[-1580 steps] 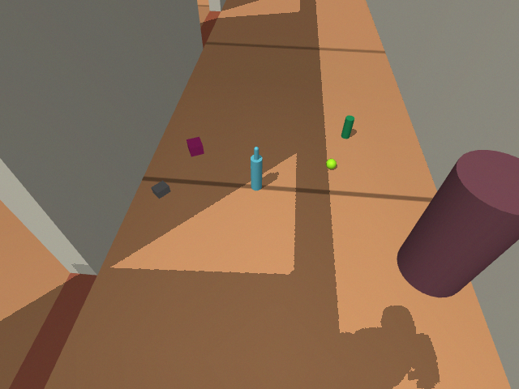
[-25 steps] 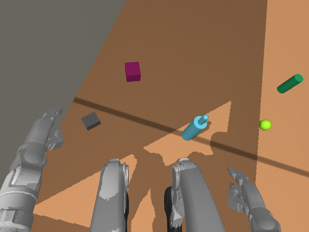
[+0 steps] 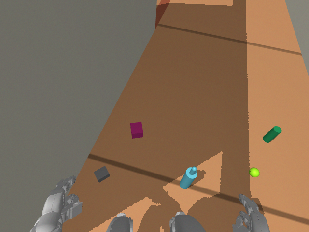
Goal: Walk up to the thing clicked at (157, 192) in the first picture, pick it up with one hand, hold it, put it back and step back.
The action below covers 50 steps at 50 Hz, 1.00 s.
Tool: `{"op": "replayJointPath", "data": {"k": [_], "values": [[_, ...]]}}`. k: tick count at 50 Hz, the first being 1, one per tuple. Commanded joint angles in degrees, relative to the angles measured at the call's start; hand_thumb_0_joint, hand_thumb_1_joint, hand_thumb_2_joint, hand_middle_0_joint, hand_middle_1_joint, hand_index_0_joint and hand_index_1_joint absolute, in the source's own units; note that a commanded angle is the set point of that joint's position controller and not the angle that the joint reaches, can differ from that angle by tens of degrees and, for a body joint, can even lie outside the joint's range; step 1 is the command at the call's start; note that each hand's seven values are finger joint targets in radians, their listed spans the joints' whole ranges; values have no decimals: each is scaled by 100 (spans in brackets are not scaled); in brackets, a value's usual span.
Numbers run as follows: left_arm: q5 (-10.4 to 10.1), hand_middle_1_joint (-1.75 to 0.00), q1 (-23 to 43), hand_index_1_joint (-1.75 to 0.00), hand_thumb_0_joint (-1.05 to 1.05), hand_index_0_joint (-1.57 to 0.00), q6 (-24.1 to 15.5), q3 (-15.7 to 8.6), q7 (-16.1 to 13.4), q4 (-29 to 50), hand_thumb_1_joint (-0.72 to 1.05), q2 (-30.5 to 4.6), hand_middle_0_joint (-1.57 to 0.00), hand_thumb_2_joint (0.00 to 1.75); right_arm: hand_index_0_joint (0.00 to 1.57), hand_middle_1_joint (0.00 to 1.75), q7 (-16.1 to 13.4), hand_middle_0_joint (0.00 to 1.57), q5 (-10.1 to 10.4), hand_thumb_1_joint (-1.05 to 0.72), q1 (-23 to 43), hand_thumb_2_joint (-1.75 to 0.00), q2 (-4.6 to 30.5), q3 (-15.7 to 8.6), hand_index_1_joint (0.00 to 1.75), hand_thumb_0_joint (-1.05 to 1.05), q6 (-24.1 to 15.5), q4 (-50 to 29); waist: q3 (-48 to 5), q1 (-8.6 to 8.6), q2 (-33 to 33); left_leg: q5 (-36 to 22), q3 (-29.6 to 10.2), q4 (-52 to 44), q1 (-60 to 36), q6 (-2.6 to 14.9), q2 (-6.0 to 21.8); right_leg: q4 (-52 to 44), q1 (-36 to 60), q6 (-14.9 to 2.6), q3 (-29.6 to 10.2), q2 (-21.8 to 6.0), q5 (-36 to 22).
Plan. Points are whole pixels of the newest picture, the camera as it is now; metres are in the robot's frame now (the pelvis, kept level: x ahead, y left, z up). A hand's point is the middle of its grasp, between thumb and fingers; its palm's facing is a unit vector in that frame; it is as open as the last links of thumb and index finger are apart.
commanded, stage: home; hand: left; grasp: from above
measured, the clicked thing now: (102, 174) +0.49 +0.26 -0.66
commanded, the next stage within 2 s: none
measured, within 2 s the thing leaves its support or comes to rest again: neither
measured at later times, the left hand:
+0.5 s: hand (71, 220) +0.18 +0.19 -0.02, palm faces +0.07 -0.98 -0.19, open 7.4 cm
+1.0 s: hand (70, 218) +0.18 +0.19 -0.02, palm faces +0.05 -0.98 -0.19, open 7.4 cm
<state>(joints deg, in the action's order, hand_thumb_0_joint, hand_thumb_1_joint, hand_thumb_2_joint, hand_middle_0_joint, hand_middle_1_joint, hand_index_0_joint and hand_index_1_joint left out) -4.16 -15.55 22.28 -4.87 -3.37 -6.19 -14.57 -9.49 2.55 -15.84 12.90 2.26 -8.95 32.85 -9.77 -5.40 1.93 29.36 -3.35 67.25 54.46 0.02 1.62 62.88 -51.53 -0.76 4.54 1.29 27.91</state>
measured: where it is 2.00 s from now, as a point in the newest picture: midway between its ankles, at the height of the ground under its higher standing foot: outside the picture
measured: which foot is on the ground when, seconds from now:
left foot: down 0.00-1.00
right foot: down 0.00-1.00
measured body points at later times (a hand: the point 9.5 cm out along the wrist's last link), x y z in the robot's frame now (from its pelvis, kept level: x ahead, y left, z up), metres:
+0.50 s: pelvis +0.02 +0.00 +0.03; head +0.05 +0.02 +0.48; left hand +0.17 +0.24 +0.00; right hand +0.20 -0.23 -0.02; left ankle +0.03 +0.11 -0.65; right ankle +0.03 -0.12 -0.65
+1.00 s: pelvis +0.02 +0.01 +0.03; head +0.04 +0.02 +0.48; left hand +0.18 +0.24 +0.00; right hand +0.18 -0.23 -0.03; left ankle +0.03 +0.11 -0.65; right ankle +0.03 -0.12 -0.65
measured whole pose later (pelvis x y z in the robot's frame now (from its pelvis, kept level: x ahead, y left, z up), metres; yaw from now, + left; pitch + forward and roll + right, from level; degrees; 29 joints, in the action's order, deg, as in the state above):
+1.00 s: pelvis +0.02 +0.01 +0.03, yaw +1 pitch +10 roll -3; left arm -3.3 -28.4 25.0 -1.5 -1.1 6.3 -13.0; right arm -10.4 0.5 -17.2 12.3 2.2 -13.1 31.2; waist -8.7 -2.4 2.4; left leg 27.9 -2.2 57.5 39.1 0.8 0.8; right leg 53.1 -36.3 0.2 3.4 0.6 26.4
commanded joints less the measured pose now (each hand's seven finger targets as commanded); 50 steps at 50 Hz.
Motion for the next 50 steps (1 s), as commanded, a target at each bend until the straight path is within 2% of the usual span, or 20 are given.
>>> {"op": "replayJointPath", "data": {"k": [1, 3, 5, 9, 16, 19, 22, 24, 27, 29, 34, 37, 38, 44, 47, 49, 50], "values": [[24, -30, -454, -30, 0, -20, -140, -158, -57, 1575, 90, -490, -20, 90, 20, 30, -152, 20, -61, -90, 85, -90, 635, -241, 30, 0, -396, -932, -995, 139, 372, -1127, 20, -1501, -1585, 119, -163, -1483, 1368, -2, -209, 40, -1124], [27, -30, -748, -30, 0, -20, -104, -107, -52, 1838, 90, -416, -20, 90, 20, 30, -178, 20, -72, -90, 110, -90, 622, -243, 30, 0, -447, -1016, -777, 176, 387, -1070, -11, -1702, -1682, 105, -152, -1590, 1419, -6, -152, 72, -1050], [32, -30, -1058, -30, 0, -20, -47, -65, -35, 2037, 90, -366, -20, 90, 20, 30, -201, 20, -94, -90, 107, -90, 603, -253, 30, 0, -493, -1064, -761, 191, 316, -1306, -26, -1768, -1832, 104, -145, -1658, 1555, -7, -110, 88, -1208], [44, -30, -1233, -30, 0, -20, 28, -1, 41, 2270, 90, -349, -20, 90, 20, 30, -230, 20, -120, -90, 153, -90, 621, -265, 30, 0, -585, -1125, -430, 186, 41, -1347, -21, -1930, -1925, 143, -148, -1824, 1635, 18, -53, 102, -1209], [97, -30, -1077, -30, 0, -20, 55, 9, 176, 2246, 90, -353, -20, 90, 20, 30, -255, 20, -175, -90, 257, -90, 643, -266, 30, 0, -752, -1136, -42, 176, -168, -1002, 38, -1968, -1883, 168, -190, -1978, 1597, 74, -102, 17, -902], [114, -30, -1080, -30, 0, -20, 33, -55, 206, 2387, 90, -416, -20, 90, 20, 30, -245, 20, -197, -90, 234, -90, 658, -290, 30, 0, -812, -1121, -339, 215, 6, -1291, 67, -1912, -2076, 145, -201, -1896, 1735, 62, -125, -3, -1167], [141, -30, -1151, -30, 0, -20, 13, -39, 197, 2390, 90, -439, -20, 90, 20, 30, -225, 20, -210, -90, 289, -90, 664, -278, 30, 0, -822, -1103, -380, 277, 79, -1375, 51, -1924, -2098, 129, -210, -1868, 1824, 55, -101, -3, -1228], [159, -30, -1131, -30, 0, -20, -7, -4, 197, 2456, 90, -427, -20, 90, 20, 30, -207, 20, -214, -90, 276, -90, 666, -281, 30, 0, -832, -1091, -501, 254, 283, -1463, 20, -1957, -2202, 97, -191, -1783, 1797, 23, -95, 19, -1257], [156, -30, -1227, -30, 0, -20, -19, -17, 158, 2497, 90, -454, -20, 90, 20, 30, -215, 20, -213, -90, 260, -90, 654, -284, 30, 0, -797, -1089, -608, 289, 195, -1770, 24, -1874, -2262, 102, -191, -1769, 1897, 30, -93, 20, -1513], [141, -30, -1185, -30, 0, -20, -26, -2, 151, 2433, 90, -410, -20, 90, 20, 30, -200, 20, -220, -90, 286, -90, 651, -263, 30, 0, -801, -1083, -479, 259, 156, -1680, 13, -1899, -2186, 109, -191, -1778, 1908, 30, -79, 30, -1476], [123, -30, -1217, -30, 0, -20, -30, -4, 159, 2378, 90, -421, -20, 90, 20, 30, -182, 20, -212, -90, 304, -90, 689, -289, 30, 0, -777, -1082, -404, 307, 181, -1639, -42, -1976, -2155, 85, -154, -1739, 1844, 17, -35, 53, -1366], [121, -30, -1292, -30, 0, -20, -4, 32, 173, 2345, 90, -389, -20, 90, 20, 30, -175, 20, -207, -90, 250, -90, 705, -305, 30, 0, -766, -1080, -494, 302, 258, -1832, -73, -1988, -2248, 48, -133, -1673, 1816, -6, -34, 63, -1433], [114, -30, -1296, -30, 0, -20, -9, 16, 168, 2366, 90, -406, -20, 90, 20, 30, -171, 20, -206, -90, 271, -90, 703, -302, 30, 0, -760, -1077, -417, 342, 233, -1808, -79, -1996, -2221, 46, -119, -1677, 1813, 0, -15, 68, -1410], [104, -30, -1214, -30, 0, -20, -6, -33, 171, 2369, 90, -444, -20, 90, 20, 30, -168, 20, -209, -90, 281, -90, 693, -311, 30, 0, -740, -1106, -439, 324, 84, -1712, -72, -1960, -2150, 69, -123, -1714, 1831, 15, -41, 50, -1386], [93, -30, -1175, -30, 0, -20, -3, -11, 179, 2304, 90, -392, -20, 90, 20, 30, -162, 20, -211, -90, 277, -90, 696, -306, 30, 0, -756, -1111, -274, 307, 56, -1324, 6, -1971, -2036, 93, -149, -1791, 1756, 40, -72, 42, -1127], [108, -30, -1146, -30, 0, -20, -7, -37, 177, 2390, 90, -453, -20, 90, 20, 30, -169, 20, -203, -90, 304, -90, 706, -309, 30, 0, -754, -1115, -245, 358, 94, -1139, -17, -2039, -2006, 89, -135, -1815, 1716, 37, -71, 36, -968], [121, -30, -1127, -30, 0, -20, -4, -15, 182, 2381, 90, -436, -20, 90, 20, 30, -164, 20, -214, -90, 310, -90, 705, -308, 30, 0, -761, -1144, -327, 297, 148, -1079, -58, -2061, -2035, 81, -128, -1793, 1702, 36, -66, 48, -930]]}}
